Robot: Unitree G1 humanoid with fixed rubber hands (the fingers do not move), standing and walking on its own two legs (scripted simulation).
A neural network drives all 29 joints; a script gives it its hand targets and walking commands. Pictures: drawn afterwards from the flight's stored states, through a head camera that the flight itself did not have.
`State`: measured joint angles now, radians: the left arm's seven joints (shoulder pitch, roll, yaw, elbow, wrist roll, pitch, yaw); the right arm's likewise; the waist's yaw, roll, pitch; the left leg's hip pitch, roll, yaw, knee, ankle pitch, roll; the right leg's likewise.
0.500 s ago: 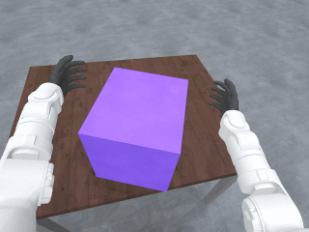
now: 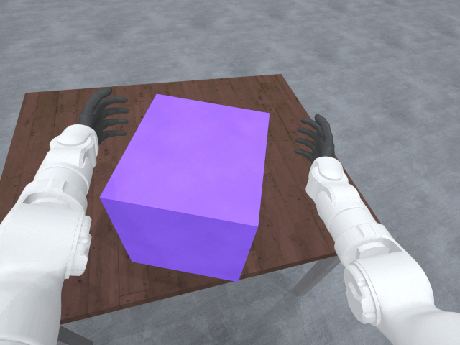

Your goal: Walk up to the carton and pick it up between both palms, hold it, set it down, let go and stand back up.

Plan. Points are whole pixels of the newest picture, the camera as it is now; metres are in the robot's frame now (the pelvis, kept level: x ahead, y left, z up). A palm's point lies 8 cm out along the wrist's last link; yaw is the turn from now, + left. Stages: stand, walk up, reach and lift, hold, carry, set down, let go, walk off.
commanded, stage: reach and lift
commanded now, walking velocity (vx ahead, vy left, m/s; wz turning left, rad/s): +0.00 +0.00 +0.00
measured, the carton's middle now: (198, 190) +0.43 -0.04 -0.03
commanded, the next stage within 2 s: none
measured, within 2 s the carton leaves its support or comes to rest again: neither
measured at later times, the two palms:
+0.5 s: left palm (87, 158) +0.48 +0.16 +0.07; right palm (302, 191) +0.34 -0.23 +0.03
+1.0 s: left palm (118, 173) +0.47 +0.12 +0.02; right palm (291, 194) +0.35 -0.21 +0.01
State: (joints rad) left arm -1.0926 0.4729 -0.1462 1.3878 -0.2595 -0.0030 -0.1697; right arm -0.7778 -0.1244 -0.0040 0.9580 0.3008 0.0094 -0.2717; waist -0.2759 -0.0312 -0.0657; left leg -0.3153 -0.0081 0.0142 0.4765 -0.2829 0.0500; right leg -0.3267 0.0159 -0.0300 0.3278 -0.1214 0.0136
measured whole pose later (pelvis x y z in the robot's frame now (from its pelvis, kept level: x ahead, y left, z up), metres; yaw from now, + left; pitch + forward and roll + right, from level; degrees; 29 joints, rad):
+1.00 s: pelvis -0.03 +0.00 -0.04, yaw -1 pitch +23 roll -5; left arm -1.14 0.38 -0.14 1.53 -0.16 -0.21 -0.10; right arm -0.90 0.03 -0.22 1.31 0.18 -0.31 -0.32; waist -0.28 0.00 -0.23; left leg -0.87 0.01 -0.03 0.85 -0.38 0.03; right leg -0.86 0.03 -0.07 0.66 -0.20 0.01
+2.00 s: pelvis -0.02 +0.00 -0.02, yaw -1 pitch +20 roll -4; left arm -1.16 0.32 0.24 1.57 0.24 -0.32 -0.10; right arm -0.83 0.07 -0.58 1.26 -0.25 -0.52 -0.21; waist -0.23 -0.01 -0.13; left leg -0.72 0.01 -0.02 0.71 -0.34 0.04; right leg -0.70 0.03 -0.07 0.50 -0.14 0.01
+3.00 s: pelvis -0.01 -0.02 +0.00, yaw -1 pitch +17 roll -3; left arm -1.01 0.25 0.21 1.44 0.24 -0.34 -0.08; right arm -0.65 0.07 -0.46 1.17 -0.19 -0.61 -0.23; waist -0.13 -0.02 -0.11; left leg -0.55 0.02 -0.01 0.50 -0.25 0.02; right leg -0.54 0.04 -0.08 0.28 -0.05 -0.02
